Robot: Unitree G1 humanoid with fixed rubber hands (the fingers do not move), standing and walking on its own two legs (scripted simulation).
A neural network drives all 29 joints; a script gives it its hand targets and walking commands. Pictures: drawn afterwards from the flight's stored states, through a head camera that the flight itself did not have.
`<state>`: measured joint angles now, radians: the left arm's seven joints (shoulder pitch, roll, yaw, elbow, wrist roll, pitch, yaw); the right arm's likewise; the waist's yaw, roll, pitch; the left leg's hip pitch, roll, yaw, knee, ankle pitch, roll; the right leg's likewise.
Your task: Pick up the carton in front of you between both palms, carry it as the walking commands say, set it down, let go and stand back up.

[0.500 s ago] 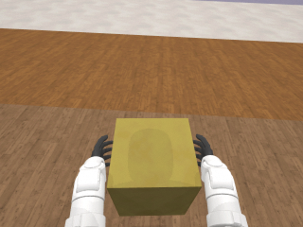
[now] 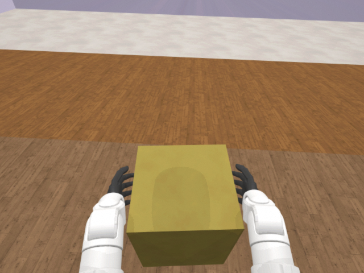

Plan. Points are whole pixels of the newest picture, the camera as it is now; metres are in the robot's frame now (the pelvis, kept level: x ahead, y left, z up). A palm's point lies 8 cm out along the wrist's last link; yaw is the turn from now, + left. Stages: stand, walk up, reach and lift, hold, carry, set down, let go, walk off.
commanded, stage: hold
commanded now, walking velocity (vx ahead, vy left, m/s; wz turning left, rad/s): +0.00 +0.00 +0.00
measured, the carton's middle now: (182, 208) +0.29 +0.00 -0.01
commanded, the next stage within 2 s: carry in 0.78 s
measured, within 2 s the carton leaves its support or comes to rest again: neither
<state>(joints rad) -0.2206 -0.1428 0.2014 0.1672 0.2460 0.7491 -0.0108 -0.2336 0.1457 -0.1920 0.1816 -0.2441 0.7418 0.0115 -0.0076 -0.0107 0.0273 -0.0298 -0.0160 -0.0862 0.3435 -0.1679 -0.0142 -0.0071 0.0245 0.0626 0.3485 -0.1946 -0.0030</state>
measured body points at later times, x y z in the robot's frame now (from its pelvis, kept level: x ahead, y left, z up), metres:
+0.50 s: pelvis -0.01 +0.00 +0.00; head -0.06 +0.01 +0.44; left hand +0.29 +0.15 +0.05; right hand +0.29 -0.15 +0.05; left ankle +0.02 +0.13 -0.75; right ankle +0.01 -0.12 -0.75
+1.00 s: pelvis +0.02 -0.01 -0.01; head -0.03 -0.02 +0.44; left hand +0.32 +0.13 +0.07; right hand +0.31 -0.18 +0.07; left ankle +0.03 +0.13 -0.75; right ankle +0.01 -0.11 -0.74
